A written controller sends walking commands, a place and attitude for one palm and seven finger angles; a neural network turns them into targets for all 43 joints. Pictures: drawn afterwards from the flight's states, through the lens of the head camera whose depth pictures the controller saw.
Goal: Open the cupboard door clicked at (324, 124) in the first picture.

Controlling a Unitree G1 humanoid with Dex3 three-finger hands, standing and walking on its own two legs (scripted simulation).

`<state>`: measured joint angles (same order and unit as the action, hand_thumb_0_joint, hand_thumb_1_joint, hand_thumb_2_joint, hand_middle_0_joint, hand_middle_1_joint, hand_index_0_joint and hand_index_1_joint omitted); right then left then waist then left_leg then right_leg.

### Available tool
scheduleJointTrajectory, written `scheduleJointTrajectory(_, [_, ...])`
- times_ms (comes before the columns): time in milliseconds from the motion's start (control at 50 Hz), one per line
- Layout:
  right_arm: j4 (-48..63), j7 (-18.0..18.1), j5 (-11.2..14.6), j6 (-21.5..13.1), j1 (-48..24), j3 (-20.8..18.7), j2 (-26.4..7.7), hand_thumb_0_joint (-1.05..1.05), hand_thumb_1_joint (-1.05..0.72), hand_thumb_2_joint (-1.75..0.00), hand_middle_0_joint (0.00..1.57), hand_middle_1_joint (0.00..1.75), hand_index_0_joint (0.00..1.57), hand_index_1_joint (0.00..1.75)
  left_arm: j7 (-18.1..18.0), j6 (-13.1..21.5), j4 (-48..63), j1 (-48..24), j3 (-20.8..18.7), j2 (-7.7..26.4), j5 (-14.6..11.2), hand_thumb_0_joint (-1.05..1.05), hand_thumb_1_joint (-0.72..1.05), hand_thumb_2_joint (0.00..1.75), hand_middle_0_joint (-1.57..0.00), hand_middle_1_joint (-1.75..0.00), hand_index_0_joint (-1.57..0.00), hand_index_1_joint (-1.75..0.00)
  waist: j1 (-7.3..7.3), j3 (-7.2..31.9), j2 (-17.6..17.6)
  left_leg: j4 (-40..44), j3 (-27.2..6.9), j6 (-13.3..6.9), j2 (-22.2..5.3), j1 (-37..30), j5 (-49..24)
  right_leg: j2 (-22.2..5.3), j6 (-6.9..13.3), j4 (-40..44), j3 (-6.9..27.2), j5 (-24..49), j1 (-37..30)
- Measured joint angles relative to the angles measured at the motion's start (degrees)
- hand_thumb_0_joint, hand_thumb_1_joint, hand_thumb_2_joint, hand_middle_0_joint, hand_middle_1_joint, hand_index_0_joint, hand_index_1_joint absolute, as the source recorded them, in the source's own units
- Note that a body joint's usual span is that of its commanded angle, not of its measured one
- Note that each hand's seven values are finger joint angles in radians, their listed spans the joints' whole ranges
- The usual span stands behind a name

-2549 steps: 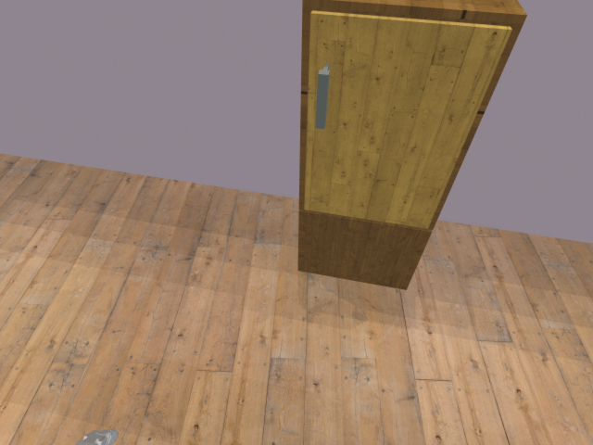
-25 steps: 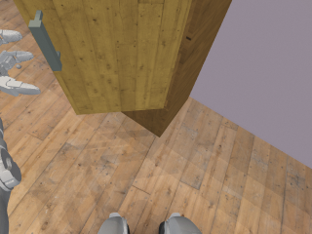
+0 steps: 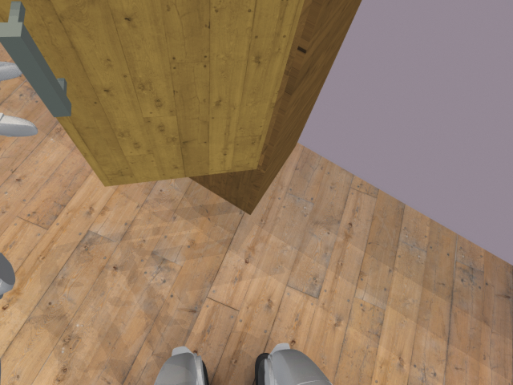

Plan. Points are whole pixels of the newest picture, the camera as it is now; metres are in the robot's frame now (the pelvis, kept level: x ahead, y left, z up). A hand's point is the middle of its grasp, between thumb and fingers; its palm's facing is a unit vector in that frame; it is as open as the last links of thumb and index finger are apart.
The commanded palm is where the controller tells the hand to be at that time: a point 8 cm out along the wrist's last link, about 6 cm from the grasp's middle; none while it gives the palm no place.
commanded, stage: move the hooked fingers beside the handle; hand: left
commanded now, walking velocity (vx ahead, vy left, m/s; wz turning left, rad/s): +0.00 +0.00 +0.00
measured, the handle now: (41, 64) +0.55 +0.25 +0.10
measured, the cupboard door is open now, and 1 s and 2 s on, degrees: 42 42 42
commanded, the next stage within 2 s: slide the fingers in behind the handle in 0.56 s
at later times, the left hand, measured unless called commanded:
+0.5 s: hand out of the picture +0.49 +0.31 +0.10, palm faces +0.12 -0.99 +0.01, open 14.0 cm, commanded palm +0.48 +0.34 +0.09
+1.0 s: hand out of the picture +0.49 +0.29 +0.10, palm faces +0.09 -1.00 +0.01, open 14.0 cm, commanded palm +0.48 +0.32 +0.09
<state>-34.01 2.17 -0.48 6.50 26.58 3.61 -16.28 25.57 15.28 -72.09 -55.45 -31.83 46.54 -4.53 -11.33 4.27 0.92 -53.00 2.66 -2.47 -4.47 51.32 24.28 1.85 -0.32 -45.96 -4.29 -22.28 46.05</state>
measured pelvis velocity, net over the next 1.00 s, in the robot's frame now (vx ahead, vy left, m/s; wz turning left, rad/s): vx -0.01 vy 0.00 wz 0.02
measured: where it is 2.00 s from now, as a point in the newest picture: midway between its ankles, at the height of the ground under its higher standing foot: outside the picture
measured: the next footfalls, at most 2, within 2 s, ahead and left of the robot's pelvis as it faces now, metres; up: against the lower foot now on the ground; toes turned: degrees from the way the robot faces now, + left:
none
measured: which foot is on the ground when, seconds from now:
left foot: down 0.00-1.00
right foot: down 0.00-1.00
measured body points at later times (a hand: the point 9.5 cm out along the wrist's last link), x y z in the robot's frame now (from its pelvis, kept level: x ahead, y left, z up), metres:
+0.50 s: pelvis +0.00 +0.00 +0.00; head +0.13 +0.04 +0.42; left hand +0.48 +0.36 +0.10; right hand +0.00 -0.28 -0.09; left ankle +0.00 +0.08 -0.69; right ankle -0.01 -0.13 -0.69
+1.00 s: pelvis -0.01 +0.00 +0.00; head +0.12 +0.04 +0.42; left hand +0.48 +0.34 +0.10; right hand -0.03 -0.27 -0.10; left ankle +0.00 +0.08 -0.69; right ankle -0.01 -0.13 -0.69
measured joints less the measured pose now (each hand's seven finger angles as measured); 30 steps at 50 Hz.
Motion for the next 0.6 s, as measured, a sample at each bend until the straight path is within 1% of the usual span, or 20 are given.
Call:
scheduleJointTrajectory(60, [0.22, -0.28, -0.06, -0.11, -0.51, -0.09, 0.27, 0.0, -0.9, -0.9, 0.2, 0.3, 0.21, 0.3, -0.95, 0.73, 0.89, 1.34, -1.09, -0.66, 0.22, -0.01, -0.5, 0.3, -0.3, -1.2, -0.3, -1.2, 0.08, 0.12, -0.14, -0.03, 0.02, 0.04, -0.1, -0.53, 0.26, 0.11, 0.02, 0.09, 0.05, -0.16, -0.54])
scheduleJointTrajectory(120, [0.31, -0.33, 0.17, -0.21, -1.23, -0.01, 0.35, 0.0, -0.9, -0.9, 0.2, 0.3, 0.21, 0.3, -1.19, 1.13, 0.21, 1.25, -0.96, -0.35, 0.18, -0.01, -0.5, 0.3, -0.3, -1.2, -0.3, -1.2, 0.1, 0.1, -0.25, -0.24, -0.23, 0.1, -0.14, -0.79, 0.46, 0.17, 0.07, 0.04, -0.17, -0.35, -0.96])
scheduleJointTrajectory(180, [0.36, -0.13, 0.29, -0.2, -1.88, -0.02, 0.27, 0.0, -0.9, -0.9, 0.2, 0.3, 0.21, 0.3, -0.78, 1.15, 0.2, 1.18, -0.72, -0.01, 0.17, -0.01, -0.5, 0.3, -0.3, -1.2, -0.3, -1.2, 0.28, 0.18, -0.27, -0.39, -0.52, 0.17, -0.1, -0.87, 0.55, 0.17, 0.13, 0.02, -0.43, -0.48, -1.22])
scheduleJointTrajectory(260, [0.14, 0.07, 0.45, 0.0, -2.47, -0.15, 0.07, 0.0, -0.9, -0.9, 0.2, 0.3, 0.21, 0.3, 0.2, 1.39, 0.38, 1.1, 1.0, -0.4, -1.09, -0.01, -0.5, 0.3, -0.3, -1.2, -0.3, -1.2, 0.98, 0.24, -0.22, -0.28, -0.81, 0.21, 0.08, -1.29, 0.47, 0.05, 0.15, 0.19, -0.71, -0.52, -1.8])
scheduleJointTrajectory(320, [0.19, 0.22, 0.67, 0.09, -2.94, 0.04, -0.21, 0.0, -0.9, -0.9, 0.2, 0.3, 0.21, 0.3, 0.92, 0.99, -0.71, 0.62, 1.61, -0.46, -1.61, -0.01, -0.5, 0.3, -0.3, -1.2, -0.3, -1.2, 1.18, 0.32, -0.27, -0.29, -1.0, 0.17, 0.22, -1.31, 0.38, -0.07, 0.16, 0.09, -0.91, -0.55, -1.88])
scheduleJointTrajectory(380, [0.5, 0.41, 0.7, -0.07, -3.3, 0.09, -0.4, 0.0, -0.9, -0.9, 0.2, 0.3, 0.21, 0.3, 0.77, 0.88, -1.12, 0.46, 1.88, -0.41, -1.31, -0.01, -0.5, 0.3, -0.3, -1.2, -0.3, -1.2, 1.14, 0.26, -0.33, -0.56, -1.17, 0.18, 0.32, -0.98, 0.3, -0.17, 0.2, -0.3, -1.07, -0.61, -1.58])
scheduleJointTrajectory(460, [0.36, 0.49, 0.57, -0.32, -3.71, 0.07, -0.48, 0.0, -0.9, -0.9, 0.2, 0.29, 0.21, 0.3, 0.36, 1.69, -0.68, 0.21, 1.65, -0.7, -1.2, -0.01, -0.5, 0.3, -0.3, -1.2, -0.3, -1.2, 1.09, 0.07, -0.46, -1.1, -1.35, 0.24, 0.28, -0.4, 0.25, -0.14, 0.27, -0.84, -1.22, -0.62, -1.05])
scheduleJointTrajectory(600, [0.05, 0.63, 0.72, -0.45, -3.5, 0.36, -0.41, 0.0, -0.9, -0.9, 0.2, 0.29, 0.21, 0.3, 0.46, 1.61, -1.59, -0.86, 1.34, 0.21, -0.88, -0.01, -0.5, 0.3, -0.3, -1.2, -0.3, -1.2, 0.48, -0.1, -0.55, -1.71, -1.47, 0.25, 0.12, 0.36, 0.13, 0.01, 0.34, -1.38, -1.29, -0.47, -0.31])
